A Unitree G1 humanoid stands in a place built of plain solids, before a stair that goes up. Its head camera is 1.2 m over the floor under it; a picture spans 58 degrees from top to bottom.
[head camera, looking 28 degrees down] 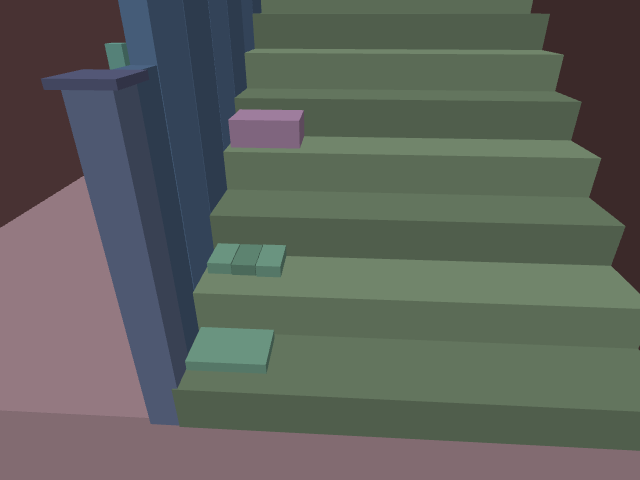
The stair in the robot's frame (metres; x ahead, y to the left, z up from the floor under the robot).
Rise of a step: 0.17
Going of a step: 0.27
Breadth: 1.54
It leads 3 degrees to the right of straight ahead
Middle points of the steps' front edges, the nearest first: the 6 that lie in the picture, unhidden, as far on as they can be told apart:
0.91 -0.31 0.17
1.19 -0.33 0.34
1.46 -0.34 0.51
1.73 -0.36 0.68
2.00 -0.38 0.84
2.27 -0.39 1.01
